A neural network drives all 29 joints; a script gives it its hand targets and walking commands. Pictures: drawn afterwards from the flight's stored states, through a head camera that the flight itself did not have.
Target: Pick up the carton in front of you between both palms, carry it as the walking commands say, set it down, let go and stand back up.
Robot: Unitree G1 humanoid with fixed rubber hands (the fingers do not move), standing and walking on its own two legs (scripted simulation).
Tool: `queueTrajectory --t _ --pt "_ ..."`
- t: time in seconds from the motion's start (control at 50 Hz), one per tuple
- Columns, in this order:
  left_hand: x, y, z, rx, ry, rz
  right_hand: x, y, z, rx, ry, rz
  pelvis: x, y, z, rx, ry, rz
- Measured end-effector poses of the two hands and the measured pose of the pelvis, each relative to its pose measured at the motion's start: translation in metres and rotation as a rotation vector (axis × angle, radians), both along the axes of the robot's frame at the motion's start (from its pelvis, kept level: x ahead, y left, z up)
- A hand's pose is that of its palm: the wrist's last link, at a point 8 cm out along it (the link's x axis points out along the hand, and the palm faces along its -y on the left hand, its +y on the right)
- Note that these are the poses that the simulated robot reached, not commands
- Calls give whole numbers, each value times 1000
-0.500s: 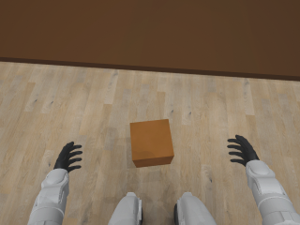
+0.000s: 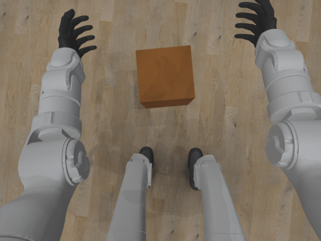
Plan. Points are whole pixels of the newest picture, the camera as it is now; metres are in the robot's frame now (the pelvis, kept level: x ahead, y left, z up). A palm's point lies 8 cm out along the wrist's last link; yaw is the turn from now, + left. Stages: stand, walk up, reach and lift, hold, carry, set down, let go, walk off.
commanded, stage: reach and lift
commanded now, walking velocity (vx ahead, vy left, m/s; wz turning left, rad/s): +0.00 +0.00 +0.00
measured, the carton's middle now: (165, 81) +0.54 +0.03 -0.53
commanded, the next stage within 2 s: none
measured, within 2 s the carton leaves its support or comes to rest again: leaves its support in 1.90 s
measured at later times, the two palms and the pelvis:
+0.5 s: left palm (102, 67) +0.52 +0.22 -0.26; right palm (226, 56) +0.56 -0.16 -0.26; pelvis +0.03 +0.00 -0.10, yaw +1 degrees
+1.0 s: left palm (120, 81) +0.52 +0.21 -0.45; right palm (211, 73) +0.55 -0.15 -0.45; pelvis -0.02 +0.00 -0.27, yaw +1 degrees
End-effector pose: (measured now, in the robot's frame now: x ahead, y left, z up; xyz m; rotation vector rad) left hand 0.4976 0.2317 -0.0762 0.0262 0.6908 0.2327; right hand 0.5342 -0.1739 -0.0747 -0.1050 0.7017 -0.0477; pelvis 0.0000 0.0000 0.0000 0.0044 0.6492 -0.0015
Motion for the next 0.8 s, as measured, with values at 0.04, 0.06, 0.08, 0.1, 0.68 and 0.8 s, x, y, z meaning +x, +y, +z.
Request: queueTrajectory --t 0.04,0.06,0.08,0.1,0.68,0.8 --pt "13 -4 -6 -5 -16 2 14 5 -6 9 -15 4 1 0 -3 0 30 -1" --pt "18 -5 -9 -6 -24 2 20 7 -9 12 -22 6 3 0 -4 0 44 -1" --pt "23 -7 -12 -6 -31 2 25 9 -13 13 -29 8 5 0 -5 -1 59 -1" --pt "28 -8 -16 -5 -38 1 30 11 -16 14 -36 10 7 -1 -5 -1 74 -1" --pt "18 -6 -267 -2 -13 24 20 15 -273 -2 -31 -8 0 -7 -192 2 217 15" --pt "21 -11 -306 -12 5 19 22 18 -309 8 -14 -13 -16 -7 -232 0 136 15"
